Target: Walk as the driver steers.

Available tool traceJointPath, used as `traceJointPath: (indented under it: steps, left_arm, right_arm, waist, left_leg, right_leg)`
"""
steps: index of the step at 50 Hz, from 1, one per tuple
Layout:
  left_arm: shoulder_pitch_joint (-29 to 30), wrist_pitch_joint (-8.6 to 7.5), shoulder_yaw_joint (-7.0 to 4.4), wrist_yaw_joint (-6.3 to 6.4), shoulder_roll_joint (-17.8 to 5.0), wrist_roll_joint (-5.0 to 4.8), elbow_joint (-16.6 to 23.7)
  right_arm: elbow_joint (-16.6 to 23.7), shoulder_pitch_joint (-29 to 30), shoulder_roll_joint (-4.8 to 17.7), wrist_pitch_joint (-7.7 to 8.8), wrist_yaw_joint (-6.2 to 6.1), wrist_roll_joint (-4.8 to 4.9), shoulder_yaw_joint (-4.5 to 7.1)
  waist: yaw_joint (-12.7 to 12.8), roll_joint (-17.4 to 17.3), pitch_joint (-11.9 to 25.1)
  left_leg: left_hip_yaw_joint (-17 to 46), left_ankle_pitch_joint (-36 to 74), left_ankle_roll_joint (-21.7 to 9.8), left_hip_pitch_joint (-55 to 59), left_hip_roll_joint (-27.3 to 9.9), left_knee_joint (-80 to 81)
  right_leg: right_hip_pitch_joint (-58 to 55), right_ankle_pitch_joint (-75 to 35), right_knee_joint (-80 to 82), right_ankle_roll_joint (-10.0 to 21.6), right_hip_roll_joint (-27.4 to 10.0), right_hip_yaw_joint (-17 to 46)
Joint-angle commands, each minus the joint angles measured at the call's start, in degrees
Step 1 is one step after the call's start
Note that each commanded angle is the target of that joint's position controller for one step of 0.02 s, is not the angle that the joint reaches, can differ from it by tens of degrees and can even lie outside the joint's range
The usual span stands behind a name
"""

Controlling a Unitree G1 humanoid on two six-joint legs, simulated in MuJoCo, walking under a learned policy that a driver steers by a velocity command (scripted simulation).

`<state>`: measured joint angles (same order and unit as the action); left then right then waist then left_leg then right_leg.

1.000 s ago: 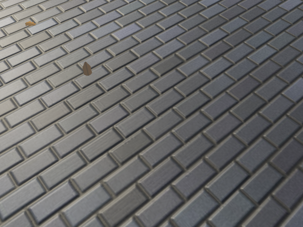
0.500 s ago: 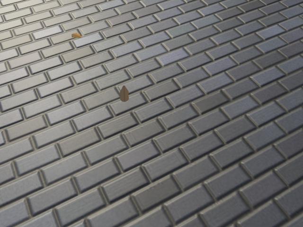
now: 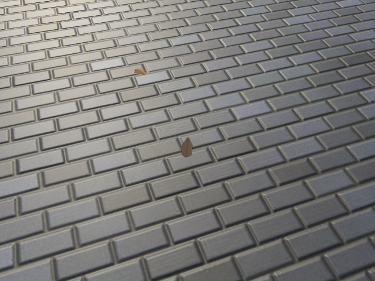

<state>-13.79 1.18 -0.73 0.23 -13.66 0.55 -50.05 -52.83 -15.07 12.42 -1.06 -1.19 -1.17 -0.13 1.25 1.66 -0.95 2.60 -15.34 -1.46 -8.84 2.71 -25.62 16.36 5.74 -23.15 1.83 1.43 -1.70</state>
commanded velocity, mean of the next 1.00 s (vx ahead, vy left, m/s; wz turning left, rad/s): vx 0.07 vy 0.00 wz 0.01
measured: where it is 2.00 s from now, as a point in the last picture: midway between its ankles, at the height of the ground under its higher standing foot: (211, 253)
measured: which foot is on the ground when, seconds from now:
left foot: down 0.00-1.00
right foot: down 0.00-1.00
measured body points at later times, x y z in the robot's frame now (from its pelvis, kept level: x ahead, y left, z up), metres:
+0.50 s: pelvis +0.03 +0.01 +0.00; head +0.03 +0.01 +0.45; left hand +0.04 +0.24 -0.15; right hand +0.03 -0.23 -0.15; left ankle -0.02 +0.11 -0.74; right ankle +0.08 -0.09 -0.74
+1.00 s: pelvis +0.11 -0.02 -0.01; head +0.11 -0.04 +0.44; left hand +0.16 +0.23 -0.15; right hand +0.00 -0.25 -0.17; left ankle -0.02 +0.11 -0.74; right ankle +0.14 -0.11 -0.74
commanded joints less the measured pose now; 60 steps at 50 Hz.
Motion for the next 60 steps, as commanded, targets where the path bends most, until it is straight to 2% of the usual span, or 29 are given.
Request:
traceJointPath:
  steps: [1,5,10,20,32,35,36,38,39,40,41,42,44,46,47,48,49,50,51,52,53,54,55,56,57,60]
  left_arm:
    - [-1.36,-1.24,-1.29,-0.16,-5.70,0.42,0.41]
    - [-1.77,-1.50,-0.96,0.10,-4.76,0.14,-2.94]
    - [-2.09,-1.50,-0.68,0.58,-3.91,0.13,-6.13]
    - [-3.36,-1.28,-0.37,1.33,-2.65,0.05,-10.96]
    - [-3.79,-0.97,-0.16,1.86,-0.84,-0.01,-14.31]
    - [-3.85,-0.93,-0.13,1.95,-0.44,-0.03,-14.88]
    - [-4.11,-0.86,-0.06,1.91,-0.09,0.02,-15.16]
    - [-3.34,-0.54,-0.58,1.69,-0.81,0.21,-14.68]
    - [-2.50,-0.46,-0.79,1.41,-0.82,0.51,-14.05]
    - [-0.55,-0.60,-0.79,1.04,-0.31,0.79,-12.95]
    - [1.13,-1.01,-0.50,0.65,1.14,1.31,-11.71]
    - [2.63,-1.60,-0.45,0.35,1.45,1.72,-10.48]
    - [5.08,-3.00,-1.05,-0.12,-0.05,1.54,-8.16]
    - [5.54,-4.26,-1.62,-0.74,-0.83,0.93,-6.63]
    - [4.80,-4.72,-1.89,-0.98,-0.86,0.47,-6.27]
    - [1.95,-5.01,-2.08,-1.17,-0.31,0.14,-6.74]
    - [-4.36,-5.16,-2.37,-1.21,0.48,-0.19,-8.71]
    - [-12.45,-5.34,-3.44,-0.85,-0.99,-0.22,-11.60]
    - [-21.56,-5.70,-5.07,-0.04,-6.63,0.69,-13.01]
    - [-26.74,-4.92,-5.58,-0.18,-9.64,0.50,-15.13]
    - [-19.84,-4.33,-4.44,-0.03,-5.91,0.59,-13.59]
    - [-13.42,-4.54,-3.88,-0.19,-4.20,0.68,-11.08]
    - [-9.86,-4.96,-3.50,-0.23,-3.60,0.70,-9.83]
    - [-8.72,-5.45,-2.84,-0.17,-2.06,0.43,-9.52]
    - [-9.22,-5.96,-2.44,-0.04,-1.60,0.45,-9.98]
    - [-14.10,-6.84,-1.81,0.32,-1.28,0.28,-12.06]
  right_arm:
    - [1.03,2.02,6.71,1.96,-0.57,0.51,0.97]
    - [-1.81,-1.20,5.94,1.73,-0.72,0.68,1.03]
    - [-4.47,-2.29,5.34,1.83,-0.88,0.74,1.01]
    - [-8.80,-3.92,3.31,1.90,-1.34,0.73,0.40]
    - [-11.93,-6.42,1.36,1.89,-1.82,0.65,-0.16]
    - [-12.38,-6.90,0.95,1.90,-1.90,0.63,-0.22]
    - [-12.73,-7.78,0.73,1.90,-1.86,0.51,-0.24]
    - [-12.82,-8.86,2.53,1.58,-1.76,0.28,0.66]
    - [-12.54,-9.44,3.56,1.38,-1.64,0.27,1.16]
    - [-12.56,-11.32,4.31,1.32,-1.60,0.40,1.60]
    - [-12.78,-12.71,5.29,1.48,-1.63,0.45,2.12]
    - [-12.82,-13.15,5.48,1.78,-1.66,0.36,2.49]
    - [-12.79,-14.10,5.44,2.80,-1.44,-0.33,2.94]
    - [-12.59,-13.98,5.53,3.81,-1.22,-0.48,3.33]
    - [-12.34,-13.33,5.55,4.19,-1.12,-0.33,3.47]
    - [-11.89,-11.71,5.70,4.42,-1.02,-0.04,3.58]
    - [-11.08,-9.00,5.65,4.58,-0.85,0.38,3.55]
    - [-10.42,-7.95,4.83,5.11,-0.48,0.32,3.23]
    - [-8.09,-6.34,1.56,5.73,0.27,0.72,2.20]
    - [-6.48,-7.00,0.87,5.91,0.69,-0.21,2.27]
    - [-6.16,-4.58,2.88,5.54,0.93,-1.34,2.88]
    - [-5.94,-3.17,1.53,5.78,1.54,-1.08,2.62]
    - [-6.05,-3.22,0.48,6.05,1.96,-0.62,2.48]
    - [-6.17,-3.50,0.60,5.81,2.22,-0.85,2.71]
    - [-6.23,-4.48,0.38,5.28,2.46,-1.09,2.74]
    - [-4.97,-1.42,1.04,4.02,2.65,-0.91,3.18]
  waist:
    - [1.36,-8.10,-1.93]
    - [0.05,-3.04,-3.07]
    - [-0.46,-1.32,-2.37]
    - [-0.34,-1.56,-1.92]
    - [-0.40,-2.04,-2.77]
    - [-0.45,-2.04,-2.96]
    - [-0.67,-2.15,-1.95]
    - [-1.22,-4.09,-3.80]
    - [-1.88,-6.10,-5.90]
    - [-3.11,-7.82,-8.64]
    - [-3.86,-9.81,-11.42]
    - [-4.21,-10.35,-13.50]
    - [-4.54,-9.08,-14.02]
    - [-3.86,-8.21,-12.68]
    - [-3.00,-8.18,-11.63]
    - [-0.94,-8.00,-10.42]
    - [2.57,-6.89,-8.64]
    - [5.87,-3.09,-5.14]
    - [9.59,9.82,-0.62]
    - [8.41,17.25,1.61]
    - [4.23,6.13,-3.41]
    - [2.17,0.54,-6.70]
    - [0.31,-1.17,-6.81]
    - [-0.85,-1.20,-6.37]
    - [-1.58,0.99,-5.47]
    - [-1.76,1.61,-5.22]
  left_leg:
    - [9.38,-7.33,-1.93,-11.78,-7.88,12.91]
    - [7.58,-2.02,-2.77,-6.47,-7.05,10.43]
    - [6.62,1.36,-2.99,-4.42,-6.78,9.45]
    - [5.36,6.16,-2.69,-2.68,-6.61,8.54]
    - [4.82,8.58,-2.38,-2.00,-6.76,8.06]
    - [4.75,8.76,-2.35,-1.87,-6.79,8.03]
    - [4.75,3.32,-2.63,-1.53,-6.41,8.87]
    - [6.32,-13.04,-4.69,-3.11,-5.87,9.68]
    - [9.44,-21.77,-6.44,-3.84,-7.26,11.25]
    - [13.95,-28.42,-8.46,-3.25,-10.13,14.15]
    - [18.63,-31.51,-10.71,-2.03,-14.26,16.89]
    - [21.76,-30.39,-12.58,-1.46,-17.60,18.29]
    - [22.69,-21.27,-14.13,3.09,-19.45,18.16]
    - [19.15,-11.23,-13.45,6.56,-18.62,15.97]
    - [16.88,-6.41,-12.57,5.85,-17.66,14.69]
    - [13.91,-2.45,-11.30,2.67,-16.24,12.58]
    - [9.99,1.02,-9.44,-3.88,-13.69,8.81]
    - [5.86,8.20,-7.62,-10.62,-10.13,0.10]
    - [-2.55,5.02,-4.10,-20.01,-2.83,-19.65]
    - [-4.59,-14.99,-3.10,-29.02,2.19,-34.98]
    - [-0.41,-12.04,-4.27,-31.27,-2.65,-42.24]
    - [0.28,-5.45,-4.69,-30.95,-5.07,-42.91]
    - [0.12,-1.10,-4.56,-28.92,-6.59,-41.20]
    - [-0.59,1.10,-4.14,-27.27,-7.39,-39.52]
    - [-1.43,1.93,-3.49,-25.89,-7.58,-38.36]
    - [-4.16,3.85,-2.12,-29.10,-6.92,-36.23]
  right_leg:
    - [-10.68,1.66,2.25,0.04,-5.08,6.61]
    - [-6.19,3.08,4.02,0.31,-5.55,7.53]
    - [-6.56,1.94,4.44,0.33,-5.79,7.85]
    - [-8.05,-1.41,3.43,0.99,-6.17,7.83]
    - [-8.46,-3.39,2.56,1.11,-6.11,7.49]
    - [-8.42,-3.47,2.49,1.09,-6.07,7.44]
    - [-8.67,1.40,2.51,1.17,-5.41,7.08]
    - [-5.26,15.18,-1.40,2.00,-2.28,4.79]
    - [-1.00,21.22,-4.52,2.35,-0.64,3.38]
    - [4.74,22.87,-8.73,2.27,0.74,1.79]
    - [9.40,20.71,-13.09,1.95,1.13,-1.00]
    - [12.93,18.09,-16.81,2.02,-0.81,-1.62]
    - [18.72,19.08,-20.71,2.26,-3.07,-0.57]
    - [18.80,18.97,-18.24,2.33,-3.86,-0.73]
    - [15.25,17.12,-15.57,2.37,-3.25,-1.58]
    - [8.35,13.82,-11.54,2.49,-2.09,-2.92]
    - [-3.82,10.11,-6.08,2.70,0.17,-4.57]
    - [-17.63,9.43,-3.67,3.12,1.44,-2.87]
    - [-27.28,23.49,6.72,6.88,-12.04,17.72]
    - [-29.93,27.72,14.54,11.30,-22.40,38.44]
    - [-23.30,30.42,13.74,10.95,-22.26,35.77]
    - [-17.37,25.97,13.90,10.21,-20.58,30.13]
    - [-14.23,19.66,14.77,9.37,-18.32,24.72]
    - [-13.07,13.72,15.48,8.09,-15.70,19.80]
    - [-12.56,8.18,15.38,7.95,-14.74,16.61]
    - [-15.36,-7.24,14.55,7.86,-12.97,10.44]
Velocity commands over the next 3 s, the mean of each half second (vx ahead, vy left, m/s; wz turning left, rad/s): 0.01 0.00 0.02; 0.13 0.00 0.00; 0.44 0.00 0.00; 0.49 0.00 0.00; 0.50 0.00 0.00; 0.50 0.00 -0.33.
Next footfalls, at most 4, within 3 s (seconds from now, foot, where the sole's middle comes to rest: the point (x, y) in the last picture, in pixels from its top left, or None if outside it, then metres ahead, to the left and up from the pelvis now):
1.50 left None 0.53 0.03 -0.78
2.04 right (229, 208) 0.84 -0.14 -0.78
2.60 left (187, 151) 1.14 0.04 -0.78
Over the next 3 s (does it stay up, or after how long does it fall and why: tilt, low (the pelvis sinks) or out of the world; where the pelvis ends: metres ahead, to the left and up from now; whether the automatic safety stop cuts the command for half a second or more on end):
stays up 1.17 -0.04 0.00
